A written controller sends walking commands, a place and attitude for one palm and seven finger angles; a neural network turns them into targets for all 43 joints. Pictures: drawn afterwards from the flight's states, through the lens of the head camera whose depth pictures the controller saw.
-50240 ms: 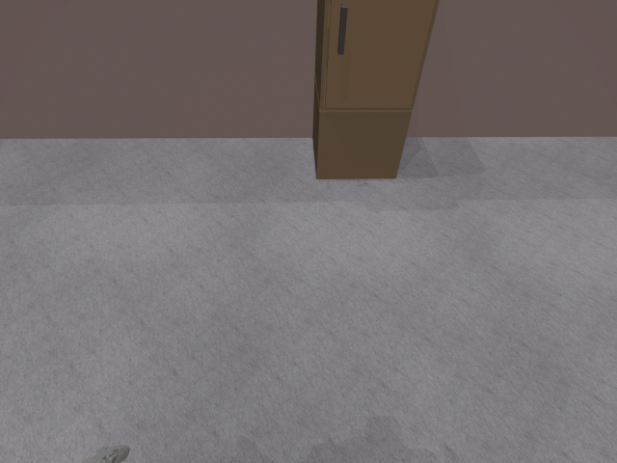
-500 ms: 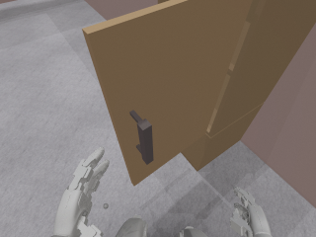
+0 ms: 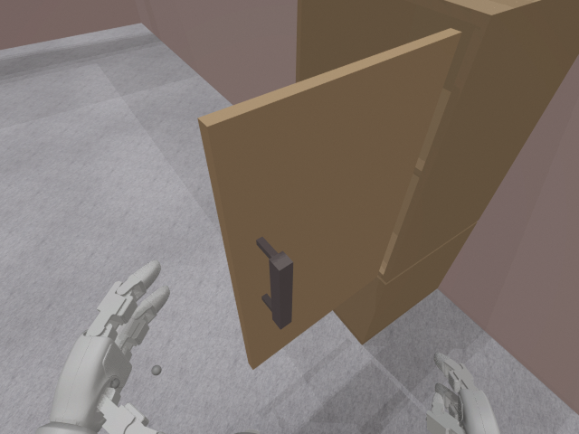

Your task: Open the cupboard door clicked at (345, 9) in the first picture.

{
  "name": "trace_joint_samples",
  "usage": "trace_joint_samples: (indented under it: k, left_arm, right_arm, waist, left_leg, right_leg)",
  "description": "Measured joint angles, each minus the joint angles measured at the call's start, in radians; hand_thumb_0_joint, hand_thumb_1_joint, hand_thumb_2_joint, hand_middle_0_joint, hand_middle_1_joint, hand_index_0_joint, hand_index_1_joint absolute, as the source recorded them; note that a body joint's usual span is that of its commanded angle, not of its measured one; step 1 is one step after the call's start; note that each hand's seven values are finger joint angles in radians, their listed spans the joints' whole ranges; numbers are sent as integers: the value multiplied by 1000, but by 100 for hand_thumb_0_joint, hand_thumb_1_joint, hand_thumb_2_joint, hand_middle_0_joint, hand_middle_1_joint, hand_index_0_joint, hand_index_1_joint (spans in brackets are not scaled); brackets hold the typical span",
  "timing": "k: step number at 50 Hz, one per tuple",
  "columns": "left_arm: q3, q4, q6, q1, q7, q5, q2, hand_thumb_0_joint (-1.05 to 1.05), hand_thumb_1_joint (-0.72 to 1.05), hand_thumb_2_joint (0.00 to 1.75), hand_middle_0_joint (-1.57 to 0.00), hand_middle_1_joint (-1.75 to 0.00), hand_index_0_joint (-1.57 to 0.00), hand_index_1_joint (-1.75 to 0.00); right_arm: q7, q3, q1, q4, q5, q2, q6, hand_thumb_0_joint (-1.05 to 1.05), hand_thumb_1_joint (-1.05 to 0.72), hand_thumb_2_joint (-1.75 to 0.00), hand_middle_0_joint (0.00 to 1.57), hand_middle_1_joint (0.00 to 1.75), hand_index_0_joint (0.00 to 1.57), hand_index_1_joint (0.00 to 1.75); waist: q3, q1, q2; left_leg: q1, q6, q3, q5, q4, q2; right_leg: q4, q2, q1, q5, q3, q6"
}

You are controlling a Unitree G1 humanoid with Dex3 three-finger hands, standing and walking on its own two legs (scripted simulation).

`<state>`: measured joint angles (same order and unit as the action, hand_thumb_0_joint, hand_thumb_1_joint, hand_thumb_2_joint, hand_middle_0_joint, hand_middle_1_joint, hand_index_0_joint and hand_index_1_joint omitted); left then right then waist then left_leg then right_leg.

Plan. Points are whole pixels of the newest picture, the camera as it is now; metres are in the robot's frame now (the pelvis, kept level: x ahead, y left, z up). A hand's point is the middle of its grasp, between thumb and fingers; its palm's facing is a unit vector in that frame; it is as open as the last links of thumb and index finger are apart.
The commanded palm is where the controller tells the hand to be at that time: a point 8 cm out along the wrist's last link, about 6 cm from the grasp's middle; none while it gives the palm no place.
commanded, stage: draw the hand back to the body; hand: left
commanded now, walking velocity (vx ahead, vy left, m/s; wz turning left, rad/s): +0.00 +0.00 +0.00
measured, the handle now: (273, 284) +0.32 +0.05 +0.04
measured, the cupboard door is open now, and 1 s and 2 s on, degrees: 93 93 93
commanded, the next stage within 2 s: step back with the hand held close in 1.10 s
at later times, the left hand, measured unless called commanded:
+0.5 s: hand (42, 306) +0.20 +0.25 +0.18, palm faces +0.33 -0.87 -0.36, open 11.8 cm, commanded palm +0.15 +0.30 +0.20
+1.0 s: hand (19, 285) +0.21 +0.26 +0.21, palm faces +0.42 -0.83 -0.37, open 7.5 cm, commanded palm +0.16 +0.30 +0.23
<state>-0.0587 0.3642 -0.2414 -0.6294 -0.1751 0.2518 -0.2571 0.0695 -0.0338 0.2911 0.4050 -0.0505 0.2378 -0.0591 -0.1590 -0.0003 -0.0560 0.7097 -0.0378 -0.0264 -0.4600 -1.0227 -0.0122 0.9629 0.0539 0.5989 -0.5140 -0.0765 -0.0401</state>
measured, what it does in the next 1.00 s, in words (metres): rises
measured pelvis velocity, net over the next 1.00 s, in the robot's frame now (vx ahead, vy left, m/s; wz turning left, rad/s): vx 0.02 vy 0.01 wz -0.02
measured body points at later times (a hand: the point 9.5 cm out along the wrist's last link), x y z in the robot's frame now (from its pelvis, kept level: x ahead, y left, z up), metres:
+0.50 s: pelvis +0.02 +0.03 +0.05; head -0.01 +0.02 +0.50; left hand +0.18 +0.30 +0.20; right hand +0.20 -0.18 -0.02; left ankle +0.03 +0.09 -0.68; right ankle -0.02 -0.10 -0.68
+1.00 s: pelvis +0.02 +0.01 +0.06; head -0.01 -0.01 +0.51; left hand +0.18 +0.30 +0.23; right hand +0.20 -0.22 -0.02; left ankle +0.03 +0.09 -0.68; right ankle -0.01 -0.10 -0.68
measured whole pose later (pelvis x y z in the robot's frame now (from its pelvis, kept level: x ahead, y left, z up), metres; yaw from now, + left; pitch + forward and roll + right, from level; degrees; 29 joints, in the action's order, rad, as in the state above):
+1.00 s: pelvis +0.02 +0.01 +0.06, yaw -1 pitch -4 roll -1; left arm -0.31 0.41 -0.05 -0.49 0.11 0.07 -0.33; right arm 0.07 -0.03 0.21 0.62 -0.01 0.24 -0.09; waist 0.00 -0.06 -0.05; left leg 0.16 -0.05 0.01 -0.24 -0.47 -0.04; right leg 0.42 0.03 0.07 -0.28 -0.02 -0.02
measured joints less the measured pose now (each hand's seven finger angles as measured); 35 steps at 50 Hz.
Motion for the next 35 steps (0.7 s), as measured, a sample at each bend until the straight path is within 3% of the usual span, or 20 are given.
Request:
trace_joint_samples:
  k: [2, 7, 13, 21, 35]
  left_arm:
    - [-21, 17, 7, -3, -7, 10, -8, -1, -47, 31, -16, -30, -15, -31]
    - [-31, 95, 131, -36, 163, -121, -47, -1, -37, 35, -16, -30, -16, -31]
    - [-20, 112, 214, -45, 267, -181, -45, 0, -19, 43, -17, -30, -16, -31]
    - [-88, 114, 233, 29, 314, -199, -71, 0, 8, 55, -18, -30, -17, -31]
    - [-247, 85, 206, 124, 304, -183, -108, 1, 56, 75, -20, -30, -19, -31]
  right_arm:
    - [-1, 1, -4, 3, -3, 0, -6, 2, -91, -90, 20, 30, 20, 30]
    - [28, -5, -10, 7, 9, -12, 24, 2, -91, -90, 20, 30, 20, 30]
    - [41, -25, -16, 24, 18, -16, 34, 2, -91, -90, 20, 30, 20, 30]
    - [34, -50, -30, 87, 25, -20, 2, 2, -91, -90, 21, 30, 21, 30]
    - [9, -28, -67, 166, 36, -10, -22, 2, -91, -90, 21, 30, 21, 30]
  waist:
    - [1, -3, -1]
    - [5, -24, 1]
    - [34, -40, -8]
    - [72, -50, -3]
    - [134, -57, 10]
  left_leg:
    - [-19, -3, 1, 2, 14, -2]
    - [-103, -14, 19, 28, 95, -6]
    - [-200, -27, 28, 67, 194, -21]
    - [-326, -35, 31, 108, 307, -36]
    - [-487, -30, 44, 185, 482, -37]
  right_leg:
    - [-17, -1, -20, 5, 2, 4]
    - [-98, -6, -99, 36, 23, 14]
    - [-198, -21, -195, 77, 35, 30]
    - [-314, -35, -323, 122, 42, 40]
    - [-479, -36, -472, 201, 62, 38]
